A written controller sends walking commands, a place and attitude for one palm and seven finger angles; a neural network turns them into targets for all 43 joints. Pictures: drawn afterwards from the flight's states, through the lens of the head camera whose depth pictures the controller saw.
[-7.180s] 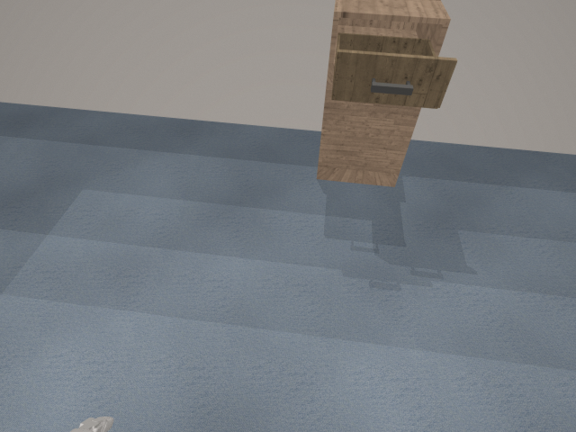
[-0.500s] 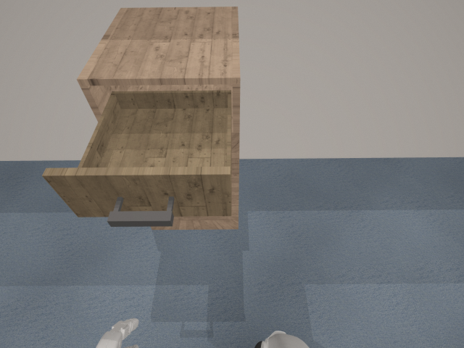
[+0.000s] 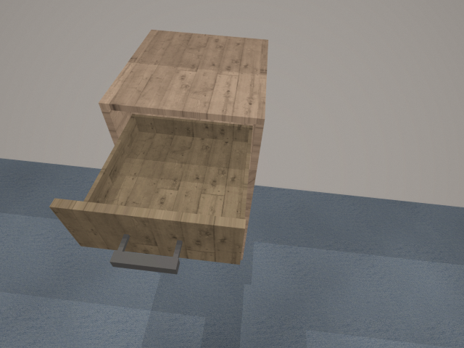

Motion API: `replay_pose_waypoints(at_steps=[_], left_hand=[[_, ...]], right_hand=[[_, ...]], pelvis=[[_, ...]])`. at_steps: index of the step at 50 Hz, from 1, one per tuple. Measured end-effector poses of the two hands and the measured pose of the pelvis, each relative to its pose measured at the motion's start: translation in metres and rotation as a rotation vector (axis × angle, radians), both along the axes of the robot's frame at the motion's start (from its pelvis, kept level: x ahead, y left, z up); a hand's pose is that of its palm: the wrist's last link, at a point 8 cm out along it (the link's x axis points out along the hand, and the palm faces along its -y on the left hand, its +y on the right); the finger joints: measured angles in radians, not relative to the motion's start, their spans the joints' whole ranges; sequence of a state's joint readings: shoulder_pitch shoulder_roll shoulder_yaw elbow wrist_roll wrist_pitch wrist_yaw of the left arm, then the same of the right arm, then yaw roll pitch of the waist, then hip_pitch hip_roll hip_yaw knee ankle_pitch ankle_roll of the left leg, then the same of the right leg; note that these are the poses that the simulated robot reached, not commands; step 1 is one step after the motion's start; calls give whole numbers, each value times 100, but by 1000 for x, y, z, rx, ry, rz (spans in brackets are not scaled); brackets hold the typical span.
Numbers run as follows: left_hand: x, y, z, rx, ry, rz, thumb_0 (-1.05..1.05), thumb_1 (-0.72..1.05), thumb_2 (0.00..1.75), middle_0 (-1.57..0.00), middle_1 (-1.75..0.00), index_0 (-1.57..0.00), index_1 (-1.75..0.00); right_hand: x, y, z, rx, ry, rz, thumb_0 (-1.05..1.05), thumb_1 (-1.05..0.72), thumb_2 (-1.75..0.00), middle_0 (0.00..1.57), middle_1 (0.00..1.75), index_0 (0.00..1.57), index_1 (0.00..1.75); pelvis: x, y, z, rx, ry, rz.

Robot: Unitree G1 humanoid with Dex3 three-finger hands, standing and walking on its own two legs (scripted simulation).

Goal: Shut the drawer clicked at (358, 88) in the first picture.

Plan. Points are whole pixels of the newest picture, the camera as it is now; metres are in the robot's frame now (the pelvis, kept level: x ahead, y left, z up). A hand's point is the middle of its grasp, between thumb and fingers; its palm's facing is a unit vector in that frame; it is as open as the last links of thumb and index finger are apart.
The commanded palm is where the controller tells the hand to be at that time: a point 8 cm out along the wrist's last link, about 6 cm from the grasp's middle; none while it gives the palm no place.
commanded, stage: come to a stop and stand still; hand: left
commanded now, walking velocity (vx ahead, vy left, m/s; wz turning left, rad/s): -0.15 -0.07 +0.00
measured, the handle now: (148, 252) +0.29 +0.20 -0.05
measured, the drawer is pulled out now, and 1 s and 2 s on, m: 0.30 0.30 0.27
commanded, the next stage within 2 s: look again from close up in 0.60 s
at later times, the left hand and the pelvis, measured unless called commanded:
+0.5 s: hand out of the picture +0.02 +0.17 -0.16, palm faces +0.02 -0.97 -0.25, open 7.4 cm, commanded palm none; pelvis -0.04 -0.02 +0.00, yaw +0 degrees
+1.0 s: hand out of the picture -0.02 +0.15 -0.17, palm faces +0.01 -0.98 -0.18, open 7.4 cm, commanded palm none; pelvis -0.02 -0.02 +0.01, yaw -1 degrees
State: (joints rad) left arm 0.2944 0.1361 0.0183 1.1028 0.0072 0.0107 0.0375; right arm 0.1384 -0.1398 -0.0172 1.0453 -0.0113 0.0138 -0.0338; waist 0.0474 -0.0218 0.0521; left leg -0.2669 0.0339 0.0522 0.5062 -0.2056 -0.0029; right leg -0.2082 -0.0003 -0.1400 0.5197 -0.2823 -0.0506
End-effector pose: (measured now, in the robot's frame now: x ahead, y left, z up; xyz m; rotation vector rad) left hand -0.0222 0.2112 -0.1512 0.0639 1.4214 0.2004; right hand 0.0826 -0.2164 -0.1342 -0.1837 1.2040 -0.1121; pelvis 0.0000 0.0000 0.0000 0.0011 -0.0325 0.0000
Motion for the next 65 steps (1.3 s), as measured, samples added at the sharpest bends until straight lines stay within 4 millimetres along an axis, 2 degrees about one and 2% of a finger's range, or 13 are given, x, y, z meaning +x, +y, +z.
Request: replay_pose_waypoints(at_steps=[6,10,14,20,27,33,38,44,52,60,64,65], left_hand=[[-2,8,3,34,16,-24,1,90,89,-20,-30,-20,-30],[-6,10,10,92,3,-43,0,90,89,-20,-30,-20,-30],[-6,7,20,126,-49,-78,1,90,89,-20,-30,-20,-30],[15,6,23,125,-151,-116,1,90,89,-20,-30,-20,-30],[38,0,27,91,-226,-131,1,90,89,-20,-30,-20,-30],[34,-4,26,74,-198,-141,0,91,89,-20,-30,-20,-30],[22,-4,22,65,-136,-135,0,91,89,-20,-30,-20,-30],[6,-8,17,44,-65,-116,1,91,89,-20,-30,-20,-30],[-6,-18,13,9,-13,-91,1,91,89,-20,-30,-20,-30],[-4,-22,12,-6,-6,-79,1,90,89,-20,-30,-20,-30],[-1,-21,11,3,-13,-83,1,90,89,-20,-30,-20,-30],[6,-16,16,17,-38,-58,2,92,89,-20,-30,-20,-30]], right_hand=[[-3,3,-7,22,0,-12,0,-92,-90,20,29,20,30],[-12,-7,-18,55,0,-29,0,-92,-90,20,30,20,30],[-26,-20,-18,72,-23,-50,0,-92,-90,20,30,20,30],[-59,-29,-16,58,-21,-82,0,-92,-90,20,29,20,30],[-113,-29,-13,40,98,-67,0,-92,-90,20,29,20,29],[-147,-25,-11,47,189,-86,0,-91,-90,20,29,20,30],[-163,-19,-9,53,246,-100,0,-91,-90,20,29,20,30],[-159,-11,-8,59,272,-100,0,-91,-90,20,29,20,30],[-124,-5,-8,58,223,-80,0,-91,-90,20,29,20,30],[-97,-11,-7,29,179,-66,1,-93,-90,20,29,20,30],[-91,-15,-6,18,166,-65,1,-93,-90,20,29,20,30],[-87,-17,-4,9,134,-69,2,-93,-90,20,29,20,30]], pelvis=[[-10,-3,-3,32,10,-16],[-18,-12,-6,29,14,-22],[-23,-17,-5,12,15,-14],[-29,-19,-5,10,7,-4],[-38,-21,1,13,9,-7],[-39,-22,4,13,20,-12],[-34,-23,5,11,25,-13],[-25,-21,6,7,26,-13],[-14,-18,7,5,21,-12],[-5,-15,8,5,15,-14],[-3,-14,7,0,19,-14],[-4,-13,6,-4,19,-19]])
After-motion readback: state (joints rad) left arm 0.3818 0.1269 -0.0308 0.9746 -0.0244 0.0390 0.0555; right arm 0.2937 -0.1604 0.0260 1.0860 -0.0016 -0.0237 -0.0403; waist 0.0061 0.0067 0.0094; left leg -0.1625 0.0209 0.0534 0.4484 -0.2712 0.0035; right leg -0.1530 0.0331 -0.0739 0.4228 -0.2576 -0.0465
